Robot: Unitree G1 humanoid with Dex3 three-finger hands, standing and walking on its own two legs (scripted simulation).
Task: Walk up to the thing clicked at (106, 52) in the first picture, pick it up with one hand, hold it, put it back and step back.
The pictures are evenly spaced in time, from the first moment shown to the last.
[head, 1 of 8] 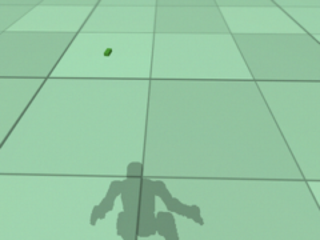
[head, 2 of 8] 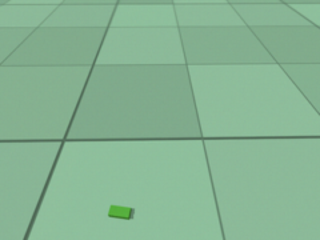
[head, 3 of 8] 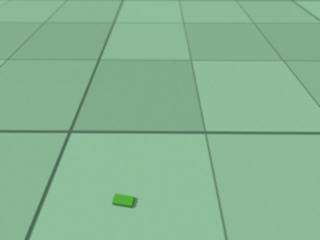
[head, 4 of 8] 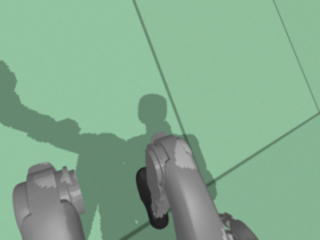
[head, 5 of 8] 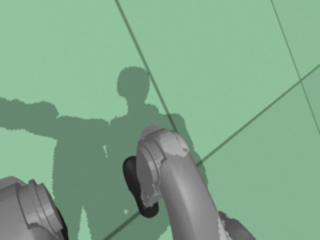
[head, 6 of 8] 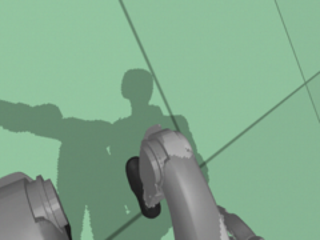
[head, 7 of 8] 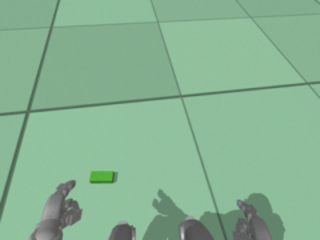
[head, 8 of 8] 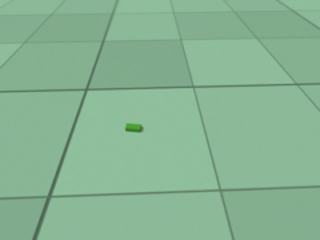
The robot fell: no
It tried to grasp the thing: no
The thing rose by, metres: 0.00
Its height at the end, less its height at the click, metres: +0.00
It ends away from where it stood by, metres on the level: 0.00
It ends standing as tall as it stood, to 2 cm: yes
